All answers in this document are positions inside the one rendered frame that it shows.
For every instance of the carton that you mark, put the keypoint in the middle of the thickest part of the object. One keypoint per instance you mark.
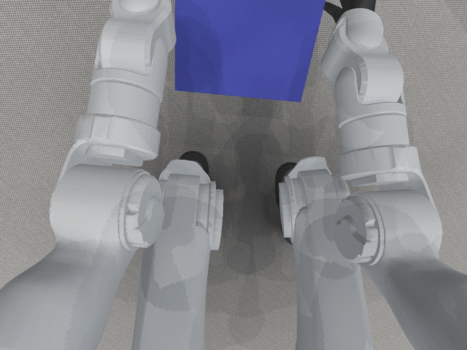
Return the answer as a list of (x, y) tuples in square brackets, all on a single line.
[(247, 48)]

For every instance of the left robot shin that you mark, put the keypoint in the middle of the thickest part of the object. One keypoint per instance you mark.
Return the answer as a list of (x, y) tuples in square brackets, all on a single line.
[(187, 167)]

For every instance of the robot right hand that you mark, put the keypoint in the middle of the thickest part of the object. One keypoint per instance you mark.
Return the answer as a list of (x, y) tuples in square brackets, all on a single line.
[(336, 12)]

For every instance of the robot left forearm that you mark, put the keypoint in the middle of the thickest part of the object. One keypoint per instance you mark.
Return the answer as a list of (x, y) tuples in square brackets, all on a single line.
[(120, 125)]

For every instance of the robot right forearm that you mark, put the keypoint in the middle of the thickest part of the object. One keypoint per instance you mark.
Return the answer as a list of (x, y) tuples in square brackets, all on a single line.
[(368, 92)]

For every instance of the left robot upper arm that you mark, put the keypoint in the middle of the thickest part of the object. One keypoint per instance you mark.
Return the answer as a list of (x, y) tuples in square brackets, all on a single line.
[(100, 216)]

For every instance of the left robot thigh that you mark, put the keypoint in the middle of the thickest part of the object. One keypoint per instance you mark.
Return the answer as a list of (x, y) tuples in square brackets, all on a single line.
[(170, 309)]

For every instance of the right robot upper arm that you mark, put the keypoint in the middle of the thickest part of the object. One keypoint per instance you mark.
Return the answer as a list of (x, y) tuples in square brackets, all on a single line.
[(395, 236)]

